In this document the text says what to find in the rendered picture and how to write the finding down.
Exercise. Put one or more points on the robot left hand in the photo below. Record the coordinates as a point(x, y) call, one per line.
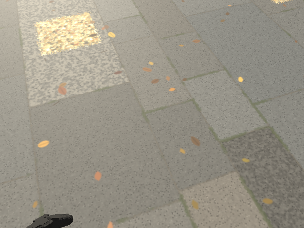
point(52, 221)

